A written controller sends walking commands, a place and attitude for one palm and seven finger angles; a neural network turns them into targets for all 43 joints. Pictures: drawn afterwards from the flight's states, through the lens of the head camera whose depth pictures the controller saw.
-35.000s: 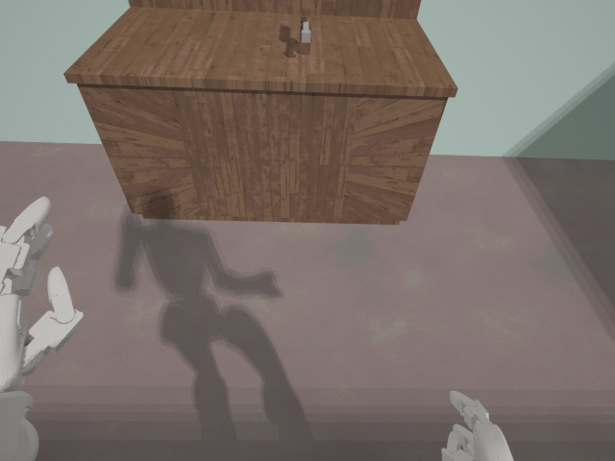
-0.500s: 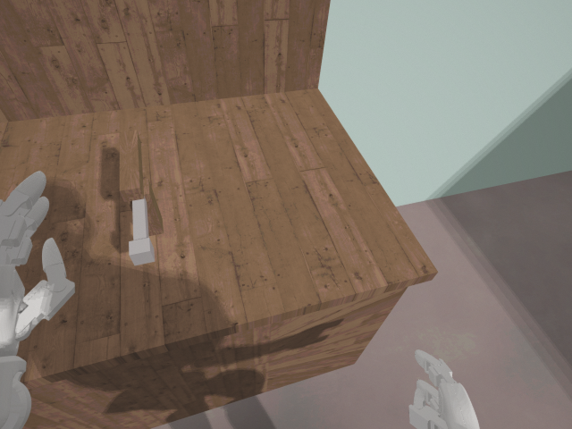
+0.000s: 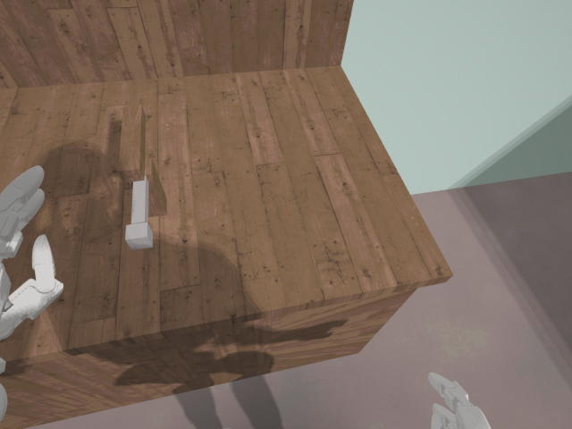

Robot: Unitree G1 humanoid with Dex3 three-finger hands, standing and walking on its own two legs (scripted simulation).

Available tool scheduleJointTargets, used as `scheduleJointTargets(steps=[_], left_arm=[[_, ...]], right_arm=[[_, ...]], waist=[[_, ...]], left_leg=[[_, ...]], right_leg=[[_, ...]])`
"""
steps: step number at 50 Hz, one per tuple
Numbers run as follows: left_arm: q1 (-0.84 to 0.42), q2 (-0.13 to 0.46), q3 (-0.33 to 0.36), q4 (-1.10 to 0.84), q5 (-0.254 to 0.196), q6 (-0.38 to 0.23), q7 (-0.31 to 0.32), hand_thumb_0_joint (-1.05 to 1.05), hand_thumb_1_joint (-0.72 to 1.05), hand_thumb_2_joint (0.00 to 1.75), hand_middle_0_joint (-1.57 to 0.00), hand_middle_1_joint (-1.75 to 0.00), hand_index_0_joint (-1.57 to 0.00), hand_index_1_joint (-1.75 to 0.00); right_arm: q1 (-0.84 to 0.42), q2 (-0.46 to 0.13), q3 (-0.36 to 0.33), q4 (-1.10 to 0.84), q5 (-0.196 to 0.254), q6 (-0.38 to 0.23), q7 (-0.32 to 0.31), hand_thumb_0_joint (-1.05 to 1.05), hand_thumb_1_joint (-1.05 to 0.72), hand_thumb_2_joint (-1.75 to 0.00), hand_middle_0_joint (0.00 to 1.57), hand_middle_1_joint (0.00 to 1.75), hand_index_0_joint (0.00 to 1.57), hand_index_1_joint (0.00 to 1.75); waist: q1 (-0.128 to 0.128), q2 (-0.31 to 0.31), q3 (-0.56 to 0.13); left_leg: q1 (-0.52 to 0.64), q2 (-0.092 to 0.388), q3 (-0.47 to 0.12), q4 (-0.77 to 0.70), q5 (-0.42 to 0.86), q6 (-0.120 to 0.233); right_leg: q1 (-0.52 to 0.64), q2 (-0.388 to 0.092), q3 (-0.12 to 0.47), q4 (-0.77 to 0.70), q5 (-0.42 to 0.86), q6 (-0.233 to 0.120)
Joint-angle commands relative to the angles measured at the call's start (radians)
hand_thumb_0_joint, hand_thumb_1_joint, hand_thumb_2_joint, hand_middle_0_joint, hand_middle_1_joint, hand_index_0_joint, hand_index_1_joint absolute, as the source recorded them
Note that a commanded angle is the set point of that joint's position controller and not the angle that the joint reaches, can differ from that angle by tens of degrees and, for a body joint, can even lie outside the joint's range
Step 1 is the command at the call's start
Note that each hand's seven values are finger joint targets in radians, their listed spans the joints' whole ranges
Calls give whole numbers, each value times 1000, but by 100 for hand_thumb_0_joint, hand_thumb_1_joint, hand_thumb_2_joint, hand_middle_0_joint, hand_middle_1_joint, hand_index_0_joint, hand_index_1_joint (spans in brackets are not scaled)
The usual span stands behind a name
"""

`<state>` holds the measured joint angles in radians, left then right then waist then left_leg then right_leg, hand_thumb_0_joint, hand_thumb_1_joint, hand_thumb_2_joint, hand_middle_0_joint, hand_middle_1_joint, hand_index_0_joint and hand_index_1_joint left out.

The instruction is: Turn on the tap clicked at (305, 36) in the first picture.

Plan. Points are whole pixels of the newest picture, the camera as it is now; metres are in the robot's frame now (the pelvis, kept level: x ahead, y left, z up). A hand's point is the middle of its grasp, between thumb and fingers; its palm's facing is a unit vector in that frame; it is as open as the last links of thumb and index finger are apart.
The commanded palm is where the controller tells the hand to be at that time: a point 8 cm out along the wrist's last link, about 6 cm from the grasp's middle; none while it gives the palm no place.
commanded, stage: come to a stop and stand still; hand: left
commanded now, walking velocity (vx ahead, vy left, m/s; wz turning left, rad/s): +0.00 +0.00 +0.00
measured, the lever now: (139, 236) +0.34 +0.24 +0.05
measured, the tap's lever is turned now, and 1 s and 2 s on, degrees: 0 0 0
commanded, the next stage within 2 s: look again from close up in 0.86 s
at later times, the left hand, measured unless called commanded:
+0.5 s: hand (18, 316) +0.18 +0.26 +0.16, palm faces +0.35 -0.86 -0.36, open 7.4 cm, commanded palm +0.12 +0.29 +0.18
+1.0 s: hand (13, 338) +0.17 +0.26 +0.16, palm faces +0.33 -0.87 -0.37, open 7.4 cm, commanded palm +0.11 +0.29 +0.18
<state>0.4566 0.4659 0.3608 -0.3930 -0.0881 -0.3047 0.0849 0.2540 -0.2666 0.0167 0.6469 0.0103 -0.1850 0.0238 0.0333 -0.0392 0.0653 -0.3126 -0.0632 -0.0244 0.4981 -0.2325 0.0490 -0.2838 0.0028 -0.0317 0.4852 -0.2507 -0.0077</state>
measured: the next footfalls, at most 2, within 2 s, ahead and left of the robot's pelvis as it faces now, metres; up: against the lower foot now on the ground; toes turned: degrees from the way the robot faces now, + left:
none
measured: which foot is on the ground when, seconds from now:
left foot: down 0.00-1.00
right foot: down 0.00-1.00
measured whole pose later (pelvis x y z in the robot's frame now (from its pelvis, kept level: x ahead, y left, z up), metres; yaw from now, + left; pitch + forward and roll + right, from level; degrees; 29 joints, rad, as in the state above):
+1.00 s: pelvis -0.05 +0.01 +0.00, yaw +1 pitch +0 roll -1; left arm 0.45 0.43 0.36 -0.43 -0.14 -0.27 0.07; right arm 0.21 -0.22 0.01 0.61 0.04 -0.22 0.01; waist 0.02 -0.02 0.07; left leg -0.31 -0.07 -0.04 0.44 -0.13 0.05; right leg -0.28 -0.01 -0.05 0.43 -0.16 0.00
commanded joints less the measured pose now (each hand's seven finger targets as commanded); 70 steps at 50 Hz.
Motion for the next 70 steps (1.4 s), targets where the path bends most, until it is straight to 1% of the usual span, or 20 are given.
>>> scheduleJointTargets(steps=[1, 6, 8, 14, 19, 20, 22, 25, 26, 34, 36, 40, 41, 45, 46, 50, 62, 65, 66, 70], left_arm=[[-128, 199, 149, -281, -17, -73, 40, 0, 90, 90, -20, -30, -20, -30], [-87, 139, 117, -231, -25, -62, 33, 0, 90, 90, -20, -30, -20, -30], [-100, 139, 118, -202, -33, -61, 26, 0, 90, 90, -20, -30, -20, -30], [-97, 143, 132, -195, -52, -55, 8, 0, 90, 90, -20, -30, -20, -30], [-109, 137, 114, -217, -59, -53, -2, 0, 90, 90, -20, -30, -20, -30], [-108, 168, 140, -216, -55, -49, 1, 0, 90, 90, -20, -30, -20, -30], [-115, 140, 113, -227, -57, -51, -3, 0, 90, 90, -20, -30, -20, -30], [-105, 171, 140, -229, -54, -47, -1, 0, 90, 90, -20, -30, -20, -30], [-109, 138, 112, -237, -54, -51, -4, 0, 90, 90, -20, -30, -20, -30], [-88, 146, 121, -225, -54, -48, -4, 0, 90, 90, -20, -30, -20, -30], [-83, 130, 107, -238, -52, -49, -6, 0, 90, 90, -20, -30, -20, -30], [-65, 168, 149, -223, -54, -40, -1, 0, 90, 90, -20, -30, -20, -30], [-68, 131, 116, -231, -57, -42, -4, 0, 90, 90, -20, -30, -20, -30], [-62, 159, 141, -240, -56, -35, -1, 0, 90, 90, -20, -30, -20, -30], [-64, 131, 115, -247, -57, -38, -3, 0, 90, 90, -20, -30, -20, -30], [-62, 159, 140, -246, -56, -30, 1, 0, 90, 90, -20, -30, -20, -30], [-71, 120, 103, -246, -62, -15, -2, 0, 90, 90, -20, -30, -20, -30], [-67, 147, 129, -240, -60, -7, 3, 0, 90, 90, -20, -30, -20, -30], [-76, 110, 97, -246, -63, -11, -3, 0, 90, 90, -20, -30, -20, -30], [-115, 137, 122, -262, -63, -12, -4, 0, 90, 90, -20, -30, -20, -30]], right_arm=[[-48, -113, -45, -140, 16, -66, -16, 0, -90, -90, 20, 30, 20, 30], [-49, -111, -56, -142, 24, -65, -12, 0, -90, -90, 20, 30, 20, 30], [-62, -112, -60, -146, 25, -59, -13, 0, -90, -90, 20, 30, 20, 30], [-92, -91, -61, -168, 34, -49, -20, 0, -90, -90, 20, 30, 20, 30], [-107, -90, -56, -180, 37, -57, -22, 0, -90, -90, 20, 30, 20, 30], [-131, -94, -55, -178, 42, -57, -24, 0, -90, -90, 20, 30, 20, 30], [-114, -89, -54, -182, 40, -62, -24, 0, -90, -90, 20, 30, 20, 30], [-132, -92, -55, -179, 44, -67, -25, 0, -90, -90, 20, 30, 20, 30], [-111, -87, -54, -176, 39, -68, -26, 0, -90, -90, 20, 30, 20, 30], [-110, -86, -60, -185, 43, -83, -26, 0, -90, -90, 20, 30, 20, 30], [-109, -85, -59, -184, 43, -84, -24, 0, -90, -90, 20, 30, 20, 30], [-128, -88, -65, -183, 48, -89, -26, 0, -90, -90, 20, 30, 20, 30], [-114, -82, -63, -184, 43, -88, -26, 0, -90, -90, 20, 30, 20, 30], [-130, -87, -67, -185, 48, -91, -26, 0, -90, -90, 20, 30, 20, 30], [-117, -82, -65, -184, 44, -90, -27, 0, -90, -90, 20, 30, 20, 30], [-134, -86, -68, -188, 48, -89, -29, 0, -90, -90, 20, 30, 20, 30], [-137, -78, -67, -198, 49, -74, -35, 0, -90, -90, 20, 30, 20, 30], [-147, -80, -70, -195, 52, -68, -36, 0, -90, -90, 20, 30, 20, 30], [-131, -75, -69, -194, 47, -66, -37, 0, -90, -90, 20, 30, 20, 30], [-141, -68, -75, -203, 50, -65, -38, 0, -90, -90, 20, 30, 20, 30]], waist=[[13, 124, -277], [12, 77, -242], [8, 57, -199], [1, 43, -189], [-3, 75, -171], [-3, 96, -182], [-4, 102, -175], [-5, 101, -183], [-6, 92, -184], [-6, 86, -151], [-9, 109, -168], [-8, 77, -166], [-9, 69, -163], [-10, 100, -172], [-10, 101, -172], [-10, 100, -171], [-8, 88, -166], [-8, 77, -176], [-10, 79, -175], [-7, 110, -178]], left_leg=[[128, 108, -80, -30, 360, -53], [130, 118, -94, -54, 353, -60], [101, 119, -99, -74, 272, -63], [83, 118, -115, -106, 153, -62], [73, 122, -135, -131, 68, -58], [89, 125, -138, -141, 60, -54], [72, 129, -144, -148, 32, -55], [83, 130, -155, -158, 18, -53], [72, 135, -156, -162, 18, -55], [39, 135, -171, -181, -64, -49], [50, 137, -171, -184, -54, -51], [66, 128, -169, -170, -46, -45], [54, 129, -167, -172, -53, -46], [73, 122, -168, -159, -20, -46], [63, 126, -164, -162, -27, -46], [78, 126, -175, -166, -3, -49], [81, 126, -170, -168, 41, -56], [99, 120, -167, -158, 45, -53], [99, 132, -167, -165, 42, -61], [122, 173, -181, -192, 1, -68]], right_leg=[[122, -109, 70, -18, 325, -25], [94, -108, 62, -31, 283, -17], [72, -112, 68, -54, 237, -16], [66, -120, 80, -85, 167, -15], [41, -117, 81, -104, 82, -12], [35, -113, 84, -102, 69, -11], [42, -113, 77, -104, 52, -10], [36, -111, 78, -105, 31, -7], [47, -109, 65, -99, 35, -6], [34, -113, 73, -117, -17, -2], [45, -110, 65, -107, -8, -3], [30, -114, 84, -132, -15, -5], [37, -114, 74, -130, -16, -4], [36, -115, 88, -137, -2, -8], [46, -114, 78, -133, 1, -6], [40, -113, 81, -132, 5, -6], [60, -117, 72, -138, 43, -4], [60, -119, 82, -151, 47, -7], [53, -111, 72, -141, 43, -5], [6, -82, 92, -97, 25, 1]])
